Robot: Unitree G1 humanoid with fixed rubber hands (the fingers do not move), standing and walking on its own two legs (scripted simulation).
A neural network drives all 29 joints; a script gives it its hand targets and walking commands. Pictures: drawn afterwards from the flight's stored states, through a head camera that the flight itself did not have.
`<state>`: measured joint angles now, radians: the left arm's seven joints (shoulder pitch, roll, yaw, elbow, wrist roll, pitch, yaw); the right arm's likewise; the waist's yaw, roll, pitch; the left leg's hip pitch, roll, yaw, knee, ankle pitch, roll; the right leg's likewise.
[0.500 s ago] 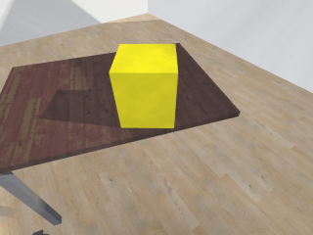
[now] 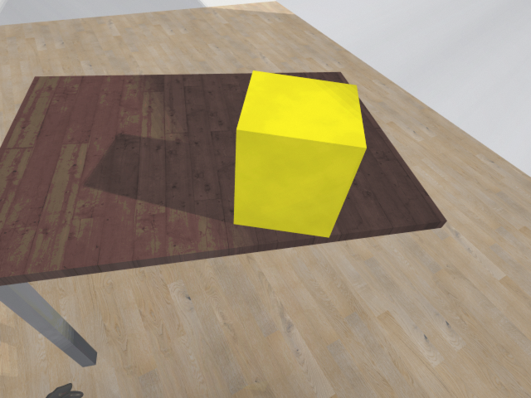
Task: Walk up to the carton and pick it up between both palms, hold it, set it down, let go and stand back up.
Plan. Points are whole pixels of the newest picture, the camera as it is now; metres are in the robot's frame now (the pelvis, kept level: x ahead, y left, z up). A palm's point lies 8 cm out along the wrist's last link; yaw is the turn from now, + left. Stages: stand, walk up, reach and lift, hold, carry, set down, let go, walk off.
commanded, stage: walk up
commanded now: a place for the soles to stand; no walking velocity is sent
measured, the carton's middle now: (292, 157) +0.58 -0.07 +0.03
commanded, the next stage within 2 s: none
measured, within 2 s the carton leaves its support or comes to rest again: neither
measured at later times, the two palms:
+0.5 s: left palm out of the picture +0.07 +0.29 -0.05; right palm out of the picture +0.06 -0.33 -0.09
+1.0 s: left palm out of the picture +0.07 +0.31 -0.07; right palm out of the picture +0.08 -0.32 -0.07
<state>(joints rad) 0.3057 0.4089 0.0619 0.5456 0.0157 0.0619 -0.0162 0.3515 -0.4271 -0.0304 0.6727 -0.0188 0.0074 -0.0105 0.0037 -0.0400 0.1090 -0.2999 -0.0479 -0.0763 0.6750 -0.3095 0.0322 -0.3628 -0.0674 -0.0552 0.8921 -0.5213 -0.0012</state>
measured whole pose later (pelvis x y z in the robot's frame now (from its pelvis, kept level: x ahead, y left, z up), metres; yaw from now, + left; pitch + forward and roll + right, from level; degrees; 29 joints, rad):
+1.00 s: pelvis -0.03 -0.01 +0.00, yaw +4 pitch -4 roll +0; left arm 0.29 0.43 0.06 0.56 0.02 0.03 -0.01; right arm 0.32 -0.42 -0.02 0.67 -0.01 -0.01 -0.02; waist 0.00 -0.02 0.09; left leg -0.26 -0.02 -0.10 0.66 -0.34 -0.02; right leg -0.26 -0.06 -0.06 0.67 -0.34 -0.01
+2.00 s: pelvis -0.02 +0.00 +0.00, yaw +4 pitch -4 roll +0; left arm 0.28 0.43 0.06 0.56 0.02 0.03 -0.01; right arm 0.32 -0.42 -0.02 0.67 -0.01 -0.01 -0.01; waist 0.00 -0.02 0.09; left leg -0.26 -0.03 -0.10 0.66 -0.34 -0.02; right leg -0.26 -0.06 -0.06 0.66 -0.34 -0.01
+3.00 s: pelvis -0.02 +0.00 +0.00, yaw +4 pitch -4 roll +0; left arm 0.28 0.43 0.06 0.56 0.02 0.03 -0.01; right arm 0.32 -0.42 -0.02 0.67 -0.01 -0.01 -0.01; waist 0.00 -0.02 0.09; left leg -0.26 -0.03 -0.10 0.66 -0.34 -0.01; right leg -0.26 -0.06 -0.06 0.66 -0.34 -0.01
